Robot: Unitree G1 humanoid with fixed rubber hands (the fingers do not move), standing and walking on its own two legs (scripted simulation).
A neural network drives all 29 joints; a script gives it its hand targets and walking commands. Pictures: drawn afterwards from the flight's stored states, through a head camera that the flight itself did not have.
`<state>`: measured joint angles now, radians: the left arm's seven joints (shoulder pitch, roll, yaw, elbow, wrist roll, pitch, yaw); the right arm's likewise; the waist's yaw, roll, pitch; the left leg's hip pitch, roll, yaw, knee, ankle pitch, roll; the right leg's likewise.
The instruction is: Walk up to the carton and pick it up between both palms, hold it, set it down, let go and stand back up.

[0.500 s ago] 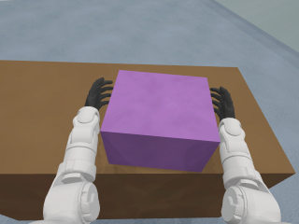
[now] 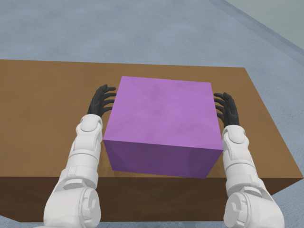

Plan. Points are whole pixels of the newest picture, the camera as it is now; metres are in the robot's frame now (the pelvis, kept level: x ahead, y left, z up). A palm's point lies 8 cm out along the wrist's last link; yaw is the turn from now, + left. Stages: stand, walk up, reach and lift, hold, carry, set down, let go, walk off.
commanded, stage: set down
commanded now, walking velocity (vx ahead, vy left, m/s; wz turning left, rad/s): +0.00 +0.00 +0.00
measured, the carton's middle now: (162, 125) +0.40 -0.03 +0.02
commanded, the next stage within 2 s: none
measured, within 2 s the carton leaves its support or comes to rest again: rests again in 0.12 s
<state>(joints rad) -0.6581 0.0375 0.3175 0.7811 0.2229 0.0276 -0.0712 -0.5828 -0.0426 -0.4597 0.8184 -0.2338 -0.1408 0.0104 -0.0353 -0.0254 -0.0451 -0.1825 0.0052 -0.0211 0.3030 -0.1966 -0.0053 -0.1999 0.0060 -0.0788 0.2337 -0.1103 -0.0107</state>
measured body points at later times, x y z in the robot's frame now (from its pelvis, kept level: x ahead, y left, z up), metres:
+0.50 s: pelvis +0.00 +0.00 +0.00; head +0.03 +0.01 +0.45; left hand +0.42 +0.15 +0.07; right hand +0.38 -0.22 +0.07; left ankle -0.03 +0.12 -0.75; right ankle +0.00 -0.11 -0.75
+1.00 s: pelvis +0.00 +0.00 +0.00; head +0.03 +0.01 +0.45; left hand +0.42 +0.15 +0.07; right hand +0.38 -0.22 +0.07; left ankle -0.03 +0.12 -0.75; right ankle +0.00 -0.11 -0.75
